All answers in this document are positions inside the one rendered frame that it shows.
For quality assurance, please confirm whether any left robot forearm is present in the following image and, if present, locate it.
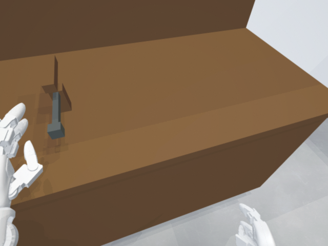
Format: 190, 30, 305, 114
0, 207, 18, 246

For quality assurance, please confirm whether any tap lever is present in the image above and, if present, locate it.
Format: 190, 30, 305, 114
47, 92, 65, 139

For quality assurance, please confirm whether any robot right hand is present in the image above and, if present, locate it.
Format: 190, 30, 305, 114
236, 203, 276, 246

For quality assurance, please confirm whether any counter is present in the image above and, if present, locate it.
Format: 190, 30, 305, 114
0, 0, 328, 246

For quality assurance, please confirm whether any robot left hand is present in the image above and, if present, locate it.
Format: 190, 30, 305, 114
0, 103, 43, 208

